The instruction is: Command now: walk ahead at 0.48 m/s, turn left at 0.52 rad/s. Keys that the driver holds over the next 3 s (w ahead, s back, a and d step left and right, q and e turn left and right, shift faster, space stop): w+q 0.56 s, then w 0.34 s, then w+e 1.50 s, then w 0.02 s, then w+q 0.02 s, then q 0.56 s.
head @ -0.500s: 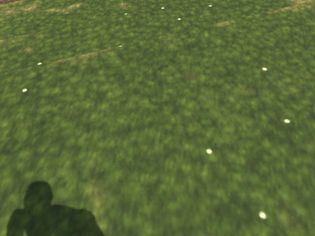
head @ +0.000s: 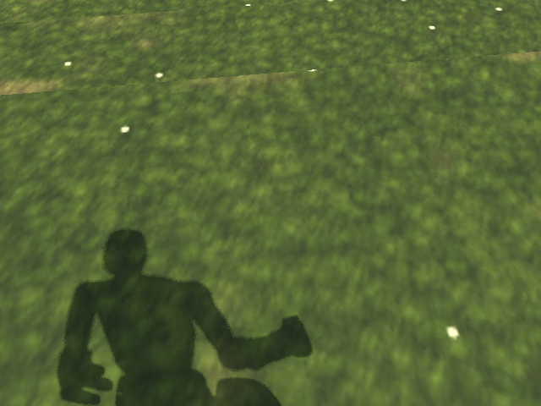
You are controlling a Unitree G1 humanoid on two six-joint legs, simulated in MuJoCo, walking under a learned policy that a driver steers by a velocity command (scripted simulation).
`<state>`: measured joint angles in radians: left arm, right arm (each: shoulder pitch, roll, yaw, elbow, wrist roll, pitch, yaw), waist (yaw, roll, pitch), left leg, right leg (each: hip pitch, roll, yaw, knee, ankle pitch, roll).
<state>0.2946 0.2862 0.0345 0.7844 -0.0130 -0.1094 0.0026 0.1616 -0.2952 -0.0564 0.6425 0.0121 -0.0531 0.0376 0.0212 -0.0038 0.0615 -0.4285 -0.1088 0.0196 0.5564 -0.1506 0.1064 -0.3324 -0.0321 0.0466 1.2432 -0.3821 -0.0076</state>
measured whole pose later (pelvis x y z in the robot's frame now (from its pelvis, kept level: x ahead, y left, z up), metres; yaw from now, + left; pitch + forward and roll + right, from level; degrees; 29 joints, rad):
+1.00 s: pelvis +0.51 +0.12 +0.01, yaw +25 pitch +2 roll -1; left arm 0.33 0.30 0.04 0.86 -0.03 -0.08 -0.01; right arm 0.15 -0.27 -0.04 0.65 0.00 -0.06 0.03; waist 0.04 -0.01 0.04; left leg -0.39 -0.01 0.04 0.54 -0.18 0.06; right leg -0.34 -0.05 0.03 1.13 -0.43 -0.01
